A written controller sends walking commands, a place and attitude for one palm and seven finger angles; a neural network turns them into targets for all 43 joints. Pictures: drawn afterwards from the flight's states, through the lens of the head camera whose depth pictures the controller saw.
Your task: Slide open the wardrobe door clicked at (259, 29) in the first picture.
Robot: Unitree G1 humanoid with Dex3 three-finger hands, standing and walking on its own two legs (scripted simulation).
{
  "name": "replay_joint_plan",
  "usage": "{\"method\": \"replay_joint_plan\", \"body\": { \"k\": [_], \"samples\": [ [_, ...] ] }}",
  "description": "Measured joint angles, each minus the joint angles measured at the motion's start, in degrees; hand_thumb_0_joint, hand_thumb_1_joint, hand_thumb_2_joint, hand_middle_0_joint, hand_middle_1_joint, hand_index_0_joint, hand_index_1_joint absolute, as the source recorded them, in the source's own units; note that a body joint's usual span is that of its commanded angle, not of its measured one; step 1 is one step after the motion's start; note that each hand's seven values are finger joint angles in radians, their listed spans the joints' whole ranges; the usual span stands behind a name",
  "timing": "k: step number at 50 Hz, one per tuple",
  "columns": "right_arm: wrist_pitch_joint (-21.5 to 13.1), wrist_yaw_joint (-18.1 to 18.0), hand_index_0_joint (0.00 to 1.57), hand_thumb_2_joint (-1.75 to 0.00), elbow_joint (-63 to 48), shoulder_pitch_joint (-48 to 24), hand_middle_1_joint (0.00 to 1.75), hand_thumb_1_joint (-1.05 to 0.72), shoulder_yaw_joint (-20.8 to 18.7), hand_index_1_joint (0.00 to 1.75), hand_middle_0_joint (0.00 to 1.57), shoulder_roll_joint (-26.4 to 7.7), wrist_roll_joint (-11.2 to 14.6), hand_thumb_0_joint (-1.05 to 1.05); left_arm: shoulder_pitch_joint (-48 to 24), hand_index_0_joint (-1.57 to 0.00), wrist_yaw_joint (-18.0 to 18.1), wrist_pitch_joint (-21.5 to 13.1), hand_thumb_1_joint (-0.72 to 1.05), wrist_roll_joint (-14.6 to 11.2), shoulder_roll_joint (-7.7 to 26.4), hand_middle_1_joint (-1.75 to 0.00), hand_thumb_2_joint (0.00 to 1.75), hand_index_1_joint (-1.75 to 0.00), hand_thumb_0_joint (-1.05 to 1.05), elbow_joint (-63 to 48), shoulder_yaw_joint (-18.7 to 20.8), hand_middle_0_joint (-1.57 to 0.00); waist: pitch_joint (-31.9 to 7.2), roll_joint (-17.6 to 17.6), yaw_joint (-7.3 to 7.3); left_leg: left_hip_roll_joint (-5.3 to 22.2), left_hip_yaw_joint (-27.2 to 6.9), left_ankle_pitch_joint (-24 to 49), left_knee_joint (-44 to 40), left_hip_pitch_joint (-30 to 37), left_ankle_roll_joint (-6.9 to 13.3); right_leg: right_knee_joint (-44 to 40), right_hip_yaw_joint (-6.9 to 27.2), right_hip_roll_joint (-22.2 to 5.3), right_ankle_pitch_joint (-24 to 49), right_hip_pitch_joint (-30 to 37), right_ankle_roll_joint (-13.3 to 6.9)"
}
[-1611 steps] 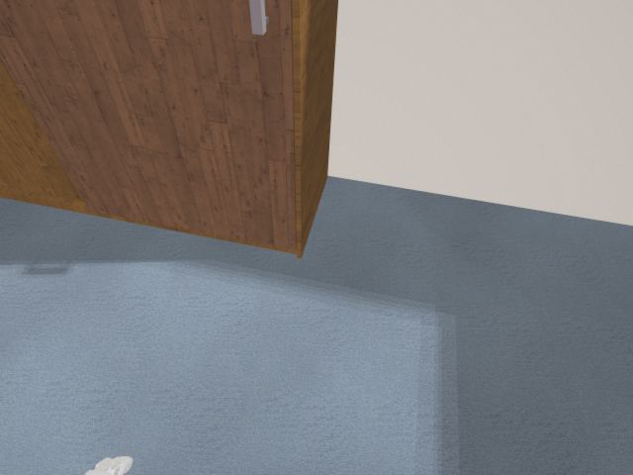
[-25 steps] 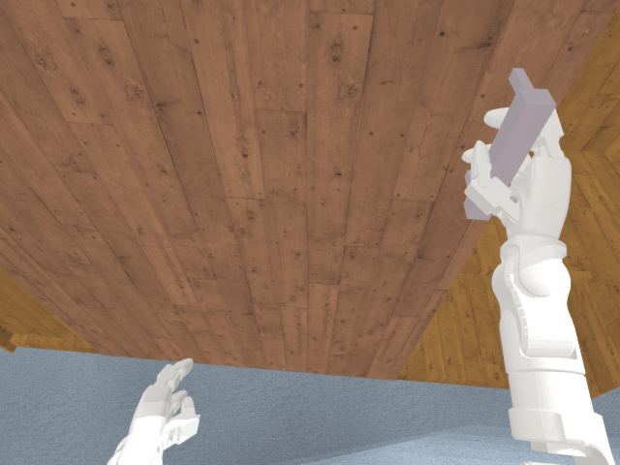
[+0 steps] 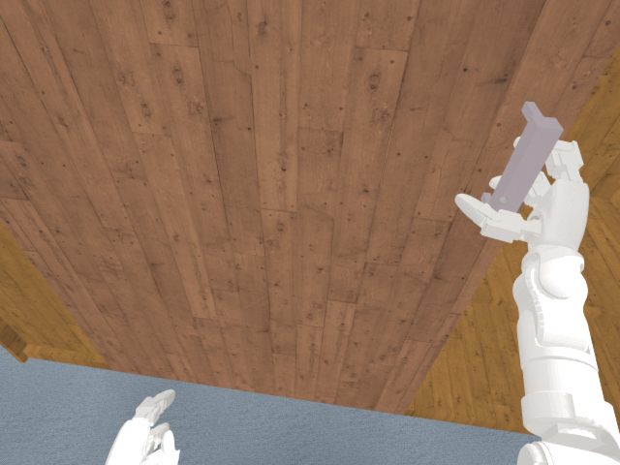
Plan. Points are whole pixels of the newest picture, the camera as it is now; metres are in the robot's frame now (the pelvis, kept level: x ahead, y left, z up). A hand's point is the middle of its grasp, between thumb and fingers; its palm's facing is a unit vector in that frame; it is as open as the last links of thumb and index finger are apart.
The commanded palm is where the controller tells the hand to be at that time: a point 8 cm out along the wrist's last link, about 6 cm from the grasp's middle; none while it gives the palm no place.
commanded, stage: loosen the grip on the handle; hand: right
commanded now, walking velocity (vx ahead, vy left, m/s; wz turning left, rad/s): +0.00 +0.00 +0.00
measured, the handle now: (510, 170) +0.44 -0.21 +0.21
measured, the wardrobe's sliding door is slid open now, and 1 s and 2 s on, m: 0.58 0.58 0.58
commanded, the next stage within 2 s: slip the hand off the handle in 0.30 s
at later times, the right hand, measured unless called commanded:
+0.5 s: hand (506, 206) +0.39 -0.20 +0.19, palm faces +0.23 +0.97 -0.05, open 14.9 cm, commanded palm +0.35 -0.25 +0.18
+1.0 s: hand (559, 217) +0.36 -0.25 +0.20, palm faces +0.27 +0.96 -0.07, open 14.7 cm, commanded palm +0.33 -0.30 +0.18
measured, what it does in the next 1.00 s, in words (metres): stands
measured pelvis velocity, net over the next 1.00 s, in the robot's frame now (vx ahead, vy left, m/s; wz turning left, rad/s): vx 0.02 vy -0.01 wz -0.01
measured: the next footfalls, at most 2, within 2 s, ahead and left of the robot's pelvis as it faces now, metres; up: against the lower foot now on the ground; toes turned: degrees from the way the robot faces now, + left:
none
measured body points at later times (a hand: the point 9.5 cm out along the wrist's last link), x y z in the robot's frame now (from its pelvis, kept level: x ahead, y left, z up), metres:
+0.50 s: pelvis +0.03 -0.01 +0.00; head +0.03 +0.00 +0.45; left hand +0.18 +0.23 -0.09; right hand +0.37 -0.25 +0.19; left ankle +0.02 +0.10 -0.73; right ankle +0.05 -0.13 -0.73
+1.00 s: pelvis +0.02 -0.01 +0.00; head +0.01 -0.01 +0.45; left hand +0.18 +0.22 -0.10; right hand +0.34 -0.30 +0.20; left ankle +0.02 +0.10 -0.73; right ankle +0.05 -0.13 -0.73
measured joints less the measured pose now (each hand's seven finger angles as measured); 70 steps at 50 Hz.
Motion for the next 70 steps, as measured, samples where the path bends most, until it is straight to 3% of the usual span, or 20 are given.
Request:
{"method": "replay_joint_plan", "body": {
  "k": [8, 15, 24, 37, 44, 52, 59, 70],
  "samples": [
    [-6.9, 2.4, 0.22, -0.28, 2.1, -0.3, 1.33, 0.39, -0.1, 1.23, 0.4, -2.8, 0.8, -0.01, 2.6, -0.2, 1.3, 0.0, 0.91, -0.1, 1.5, -0.3, 0.9, -0.3, 0.01, 2.3, 0.4, -0.2, 1.2, 0.2, 0.08, -0.9, 0.0, -0.2, 0.8, -1.5, 0.4, 2.0, 1.0, -0.4, -1.0, -2.0, -0.2],
    [-6.7, 3.6, 0.25, -0.22, -4.1, 3.3, 1.23, 0.52, 0.5, 1.19, 0.32, -1.4, 2.6, -0.01, 3.1, -0.2, 1.4, -0.2, 0.91, 0.3, 1.3, -0.3, 0.9, -0.3, 0.01, 3.1, 0.7, -0.2, 1.1, -0.4, -0.79, -0.6, -0.4, -0.6, 0.0, -1.2, 0.0, 1.5, 0.7, -0.1, -1.6, -1.7, 0.0],
    [-3.2, 2.4, 0.21, -0.2, -11.2, 8.1, 1.17, 0.55, 1.7, 1.13, 0.27, 1.5, 1.7, -0.01, -0.2, -0.2, 0.4, 0.3, 0.91, 1.0, -0.5, -0.3, 0.9, -0.3, 0.01, 0.9, -0.2, -0.21, -0.5, -0.7, -1.93, 0.2, -0.7, -2.2, 0.5, -0.6, -0.8, 1.9, 0.3, 0.7, -3.2, -1.1, -0.5],
    [-2.5, 6.1, 0.25, -0.2, -13.3, 9.9, 1.15, 0.55, 0.2, 1.15, 0.26, -0.5, 3.0, -0.01, -2.1, -0.21, 1.2, 1.8, 0.91, 0.3, -0.7, -0.3, 0.9, -0.3, 0.01, -0.5, -1.0, -0.21, -1.0, -0.8, -3.75, 0.7, 0.7, -3.2, 1.2, 0.5, -1.0, 4.1, 1.8, 1.2, -4.5, -1.4, -0.8],
    [-2.5, 7.4, 0.26, -0.2, -10.9, 8.5, 1.15, 0.55, -0.1, 1.15, 0.26, -1.4, 3.6, -0.01, -1.7, -0.21, 2.0, 2.0, 0.91, 0.1, -0.5, -0.3, 0.9, -0.3, 0.01, 0.2, -1.5, -0.21, -0.8, -0.9, -3.29, 0.8, 0.9, -2.9, 1.6, -0.1, -1.1, 4.3, 2.0, 1.3, -4.0, -2.0, -0.9],
    [-4.2, 9.6, 0.26, -0.2, -6.8, 7.5, 1.15, 0.55, -5.1, 1.15, 0.26, -4.7, 5.0, -0.01, 0.1, -0.21, 2.3, 2.2, 0.91, 0.1, -0.3, -0.3, 0.9, -0.3, 0.01, 0.6, -1.6, -0.21, -0.8, -0.9, -2.24, 0.3, 0.4, -2.1, 1.7, -1.0, -0.8, 4.4, 1.5, 0.7, -3.4, -2.6, -0.7],
    [-4.9, 12.4, 0.26, -0.2, -10.7, 12.4, 1.15, 0.55, -6.1, 1.15, 0.26, -4.6, 7.5, -0.01, 1.8, -0.2, 2.5, 1.7, 0.91, -0.5, 0.9, -0.3, 0.9, -0.3, 0.01, 0.6, -0.9, -0.21, -0.8, -1.4, -2.59, 0.1, 0.4, -1.9, 1.9, -1.2, -0.8, 4.7, 1.5, 0.6, -3.3, -2.9, -0.8],
    [-4.9, 13.3, 0.26, -0.2, -18.4, 20.0, 1.15, 0.55, -7.6, 1.15, 0.26, -3.9, 9.1, -0.01, -0.5, -0.2, 3.0, -0.6, 0.91, -0.2, 0.6, -0.3, 0.9, -0.3, 0.01, -0.1, -1.3, -0.21, -0.6, -1.3, -3.5, 0.1, 0.6, -1.8, 1.9, -0.4, -0.8, 5.0, 1.8, 0.6, -3.3, -2.2, -0.8]
  ]
}}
